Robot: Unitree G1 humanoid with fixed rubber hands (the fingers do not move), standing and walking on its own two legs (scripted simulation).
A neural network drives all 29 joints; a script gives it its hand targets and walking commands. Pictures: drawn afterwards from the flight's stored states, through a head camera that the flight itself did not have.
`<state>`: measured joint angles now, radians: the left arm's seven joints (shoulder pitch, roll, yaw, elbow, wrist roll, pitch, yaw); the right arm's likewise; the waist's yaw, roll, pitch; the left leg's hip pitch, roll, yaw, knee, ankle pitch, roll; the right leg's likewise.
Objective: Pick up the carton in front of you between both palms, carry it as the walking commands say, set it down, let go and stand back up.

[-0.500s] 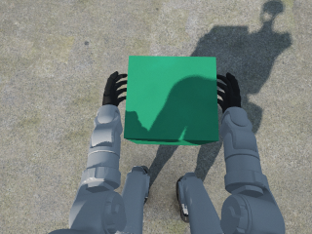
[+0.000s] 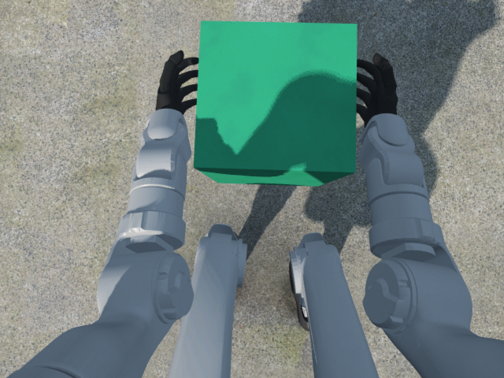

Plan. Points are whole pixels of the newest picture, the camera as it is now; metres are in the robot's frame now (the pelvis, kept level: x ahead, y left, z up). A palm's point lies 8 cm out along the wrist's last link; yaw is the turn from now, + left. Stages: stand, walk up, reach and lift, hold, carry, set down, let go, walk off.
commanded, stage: set down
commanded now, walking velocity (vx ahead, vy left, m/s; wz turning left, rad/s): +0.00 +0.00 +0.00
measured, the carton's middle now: (271, 121) +0.48 +0.02 -0.19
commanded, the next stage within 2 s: none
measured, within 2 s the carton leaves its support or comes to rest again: rests again in 1.74 s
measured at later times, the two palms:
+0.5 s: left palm (188, 116) +0.50 +0.18 -0.26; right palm (341, 122) +0.51 -0.12 -0.25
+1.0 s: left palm (192, 123) +0.50 +0.18 -0.30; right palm (335, 128) +0.51 -0.12 -0.30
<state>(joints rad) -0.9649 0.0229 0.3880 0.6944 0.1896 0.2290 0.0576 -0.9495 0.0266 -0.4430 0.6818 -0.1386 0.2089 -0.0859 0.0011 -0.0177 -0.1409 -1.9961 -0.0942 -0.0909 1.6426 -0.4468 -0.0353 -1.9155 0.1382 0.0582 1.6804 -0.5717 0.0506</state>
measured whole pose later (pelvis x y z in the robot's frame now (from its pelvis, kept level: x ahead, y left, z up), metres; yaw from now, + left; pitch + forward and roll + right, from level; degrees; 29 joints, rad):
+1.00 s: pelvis -0.02 +0.00 -0.14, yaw -2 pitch +40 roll -1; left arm -1.31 0.23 0.33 0.97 0.05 0.18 0.06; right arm -1.31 -0.12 -0.31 0.94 -0.02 0.17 -0.18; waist 0.04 -0.04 0.24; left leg -2.29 -0.06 -0.06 2.13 -0.54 -0.05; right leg -2.23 0.19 0.03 2.18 -0.65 0.06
